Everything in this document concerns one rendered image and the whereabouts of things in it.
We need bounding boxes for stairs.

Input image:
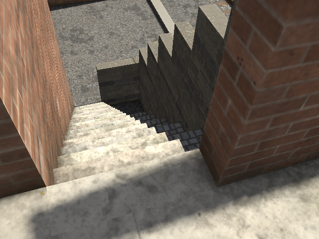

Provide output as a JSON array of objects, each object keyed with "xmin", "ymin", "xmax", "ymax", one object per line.
[{"xmin": 53, "ymin": 102, "xmax": 184, "ymax": 184}]

